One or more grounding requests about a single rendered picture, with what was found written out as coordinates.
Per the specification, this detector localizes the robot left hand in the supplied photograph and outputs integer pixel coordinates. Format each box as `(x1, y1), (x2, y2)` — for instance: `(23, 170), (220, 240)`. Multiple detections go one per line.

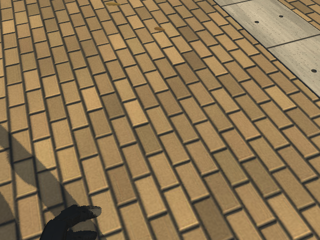
(39, 204), (102, 240)

